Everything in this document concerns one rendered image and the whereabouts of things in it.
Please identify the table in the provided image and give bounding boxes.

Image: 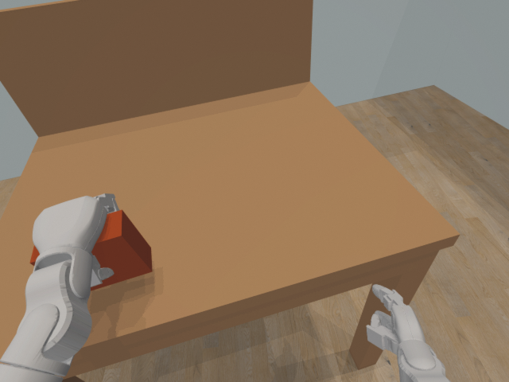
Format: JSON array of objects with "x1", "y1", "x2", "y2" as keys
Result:
[{"x1": 0, "y1": 0, "x2": 460, "y2": 382}]

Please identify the right robot forearm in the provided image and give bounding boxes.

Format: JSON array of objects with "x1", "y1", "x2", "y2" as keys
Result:
[{"x1": 397, "y1": 340, "x2": 451, "y2": 382}]

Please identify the left robot forearm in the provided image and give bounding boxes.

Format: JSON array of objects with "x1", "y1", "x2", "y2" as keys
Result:
[{"x1": 0, "y1": 247, "x2": 93, "y2": 382}]

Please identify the sponge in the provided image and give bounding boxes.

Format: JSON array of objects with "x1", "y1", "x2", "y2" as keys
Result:
[{"x1": 30, "y1": 210, "x2": 152, "y2": 291}]

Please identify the left robot hand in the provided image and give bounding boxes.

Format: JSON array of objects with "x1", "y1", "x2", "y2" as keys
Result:
[{"x1": 33, "y1": 193, "x2": 119, "y2": 287}]

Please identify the right robot hand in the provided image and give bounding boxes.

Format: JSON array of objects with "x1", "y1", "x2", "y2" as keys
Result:
[{"x1": 367, "y1": 284, "x2": 425, "y2": 355}]

